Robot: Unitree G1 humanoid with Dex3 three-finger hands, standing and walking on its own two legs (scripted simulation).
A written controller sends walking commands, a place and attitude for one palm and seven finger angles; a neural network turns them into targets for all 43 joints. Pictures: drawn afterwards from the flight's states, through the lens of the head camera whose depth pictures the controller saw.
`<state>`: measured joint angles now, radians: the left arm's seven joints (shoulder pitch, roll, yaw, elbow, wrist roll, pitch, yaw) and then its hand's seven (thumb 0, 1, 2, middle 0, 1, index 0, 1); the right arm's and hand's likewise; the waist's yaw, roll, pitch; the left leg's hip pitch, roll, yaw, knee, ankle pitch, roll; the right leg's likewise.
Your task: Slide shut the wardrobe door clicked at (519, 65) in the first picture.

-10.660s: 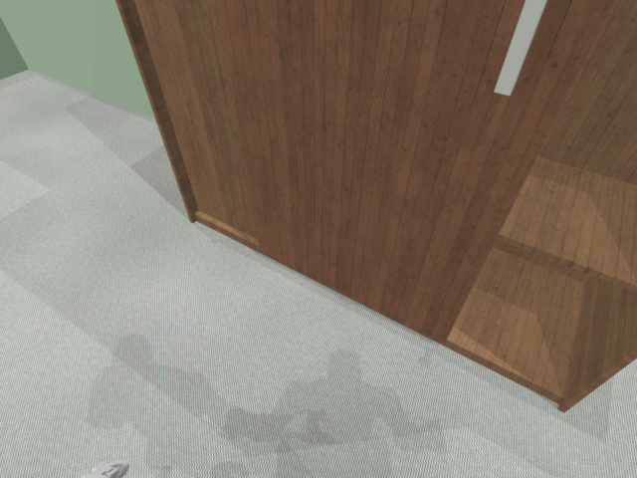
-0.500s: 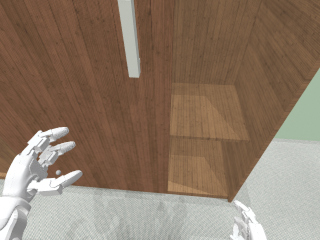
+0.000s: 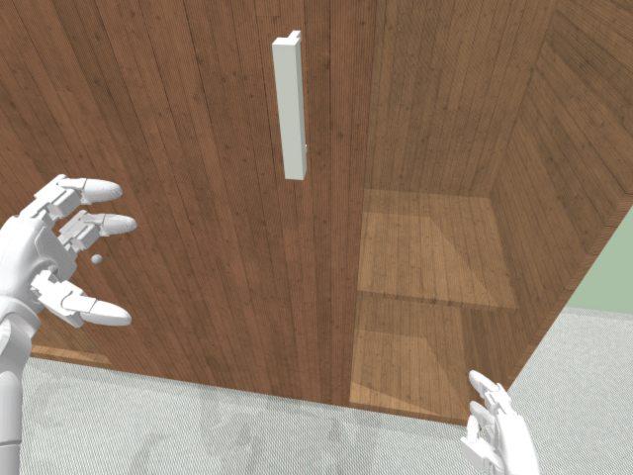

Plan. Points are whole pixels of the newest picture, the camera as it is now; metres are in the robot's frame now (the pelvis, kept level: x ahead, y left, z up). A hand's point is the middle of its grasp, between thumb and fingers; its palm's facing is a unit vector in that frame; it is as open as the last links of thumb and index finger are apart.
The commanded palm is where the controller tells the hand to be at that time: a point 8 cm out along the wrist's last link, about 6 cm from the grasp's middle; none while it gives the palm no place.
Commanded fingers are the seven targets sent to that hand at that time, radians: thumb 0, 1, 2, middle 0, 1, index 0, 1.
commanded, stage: raise the hand with hooked fingers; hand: left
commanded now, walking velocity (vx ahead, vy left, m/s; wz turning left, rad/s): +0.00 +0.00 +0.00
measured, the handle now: (295, 107) +0.50 +0.09 +0.26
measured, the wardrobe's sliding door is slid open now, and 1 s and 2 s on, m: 0.38 0.38 0.38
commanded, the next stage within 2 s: move the hooked fingers beside the handle in 0.80 s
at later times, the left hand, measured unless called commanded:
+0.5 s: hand (88, 184) +0.29 +0.26 +0.27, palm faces +0.04 -0.99 -0.15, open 14.0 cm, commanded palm +0.25 +0.30 +0.28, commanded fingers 0.00 -0.50 0.30 -0.30 -1.20 -0.30 -1.20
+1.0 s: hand (85, 186) +0.29 +0.26 +0.27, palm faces +0.06 -0.99 -0.14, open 14.0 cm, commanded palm +0.26 +0.30 +0.27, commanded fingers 0.00 -0.50 0.30 -0.30 -1.20 -0.30 -1.20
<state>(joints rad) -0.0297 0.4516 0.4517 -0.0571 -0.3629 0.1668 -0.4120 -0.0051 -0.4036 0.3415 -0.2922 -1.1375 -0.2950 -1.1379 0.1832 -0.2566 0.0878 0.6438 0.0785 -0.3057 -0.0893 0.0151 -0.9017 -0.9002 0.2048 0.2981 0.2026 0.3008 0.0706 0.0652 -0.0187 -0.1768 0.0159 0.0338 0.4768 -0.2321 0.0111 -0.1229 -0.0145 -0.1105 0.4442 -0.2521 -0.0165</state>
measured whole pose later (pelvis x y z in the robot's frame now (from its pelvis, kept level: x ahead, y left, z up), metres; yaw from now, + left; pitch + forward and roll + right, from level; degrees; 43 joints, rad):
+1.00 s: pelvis +0.01 -0.01 +0.00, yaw +0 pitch -4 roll +0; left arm -0.30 0.57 0.52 0.07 -0.34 0.38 -0.48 -0.01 -0.50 0.30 -0.30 -1.20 -0.30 -1.20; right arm 0.16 -0.29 0.09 0.65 0.11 -0.20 -0.08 0.02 -0.90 -0.90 0.20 0.30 0.20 0.30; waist 0.07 0.09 -0.03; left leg -0.16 0.02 0.02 0.45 -0.22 0.00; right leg -0.12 -0.01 -0.12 0.44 -0.26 -0.03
